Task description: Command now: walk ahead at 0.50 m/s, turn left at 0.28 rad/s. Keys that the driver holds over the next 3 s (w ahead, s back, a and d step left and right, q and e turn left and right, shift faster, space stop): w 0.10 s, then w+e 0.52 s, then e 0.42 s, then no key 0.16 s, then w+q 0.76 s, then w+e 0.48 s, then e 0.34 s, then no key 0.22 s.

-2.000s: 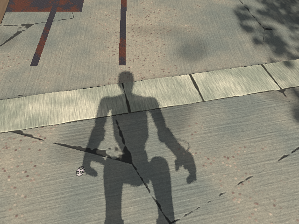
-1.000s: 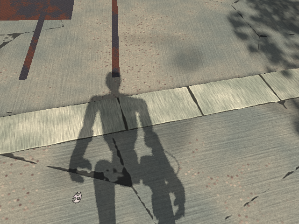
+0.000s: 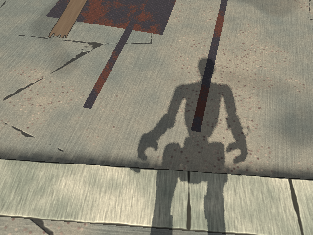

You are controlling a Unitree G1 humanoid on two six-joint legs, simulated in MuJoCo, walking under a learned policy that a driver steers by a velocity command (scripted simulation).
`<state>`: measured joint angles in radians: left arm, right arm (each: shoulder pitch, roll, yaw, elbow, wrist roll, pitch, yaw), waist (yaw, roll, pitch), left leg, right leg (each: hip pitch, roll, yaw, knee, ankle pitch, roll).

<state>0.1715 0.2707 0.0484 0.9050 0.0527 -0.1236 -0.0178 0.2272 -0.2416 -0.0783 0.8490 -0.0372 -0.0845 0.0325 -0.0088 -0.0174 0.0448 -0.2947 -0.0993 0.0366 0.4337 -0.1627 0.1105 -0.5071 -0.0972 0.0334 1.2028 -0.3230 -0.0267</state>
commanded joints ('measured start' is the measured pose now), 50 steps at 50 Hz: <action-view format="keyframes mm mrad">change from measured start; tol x32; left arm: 1 95 4 -18 -8 67 20 -37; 17 -197 72 -15 -134 -14 64 -33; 22 526 153 31 73 10 19 -10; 28 78 16 -11 -30 -13 -24 -21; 50 102 3 -18 -243 18 48 -73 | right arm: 1 124 -59 -7 8 -47 -41 17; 20 461 -40 47 107 -90 -37 25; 35 -157 -44 77 -135 -6 0 -11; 41 468 -292 1 1 14 -82 -66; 50 -88 -220 -5 -160 -3 -62 -113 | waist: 1 -2 43 -35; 16 -20 94 14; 21 182 -138 -459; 24 132 -13 -75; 42 -37 234 -420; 50 29 67 -100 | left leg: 1 104 269 -270 -232 54 191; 19 306 255 78 122 835 -16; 21 -321 -2 -10 700 -323 -146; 23 -556 103 -185 902 -306 -72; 39 336 62 -33 231 215 -112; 41 722 457 -368 84 930 284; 50 -31 290 26 -249 329 73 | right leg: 1 -190 -53 30 -45 118 -1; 16 -104 80 -66 -663 359 -80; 19 393 180 -98 -599 373 -158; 21 1120 -182 625 -770 269 -472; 27 311 -70 384 -1020 240 -310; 39 -56 112 266 -606 927 -125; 40 -90 175 267 -416 917 -62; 42 -298 269 108 189 -412 44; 50 105 30 -92 -286 25 106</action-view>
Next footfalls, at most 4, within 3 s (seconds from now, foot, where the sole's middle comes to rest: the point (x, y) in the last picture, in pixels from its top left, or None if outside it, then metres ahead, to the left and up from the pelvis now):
0.36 right None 0.44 -0.16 -0.77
0.80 left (164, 183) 0.69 -0.02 -0.77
1.14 right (223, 201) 0.60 -0.27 -0.77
1.88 left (169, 140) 1.00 -0.06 -0.89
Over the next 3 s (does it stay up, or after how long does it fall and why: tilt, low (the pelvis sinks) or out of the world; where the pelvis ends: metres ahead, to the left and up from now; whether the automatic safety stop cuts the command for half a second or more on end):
stays up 1.36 -0.23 -0.11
